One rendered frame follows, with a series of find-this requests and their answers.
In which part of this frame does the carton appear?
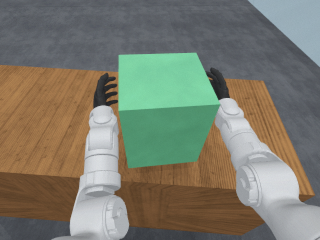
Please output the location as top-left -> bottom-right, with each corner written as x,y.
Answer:
118,52 -> 221,168

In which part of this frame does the robot right forearm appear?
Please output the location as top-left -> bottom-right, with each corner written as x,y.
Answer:
215,98 -> 300,196

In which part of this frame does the right robot upper arm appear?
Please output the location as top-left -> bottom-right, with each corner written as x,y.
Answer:
236,160 -> 320,240

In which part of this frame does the left robot upper arm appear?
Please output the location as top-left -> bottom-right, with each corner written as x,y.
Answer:
51,195 -> 129,240

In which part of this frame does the robot left forearm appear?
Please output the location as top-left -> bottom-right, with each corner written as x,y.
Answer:
70,105 -> 121,234

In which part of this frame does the robot right hand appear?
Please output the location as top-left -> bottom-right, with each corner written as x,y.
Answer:
205,67 -> 230,100

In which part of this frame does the pedestal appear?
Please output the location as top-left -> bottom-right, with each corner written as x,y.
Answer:
0,65 -> 315,236

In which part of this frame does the robot left hand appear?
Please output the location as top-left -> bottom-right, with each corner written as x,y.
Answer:
93,73 -> 118,108

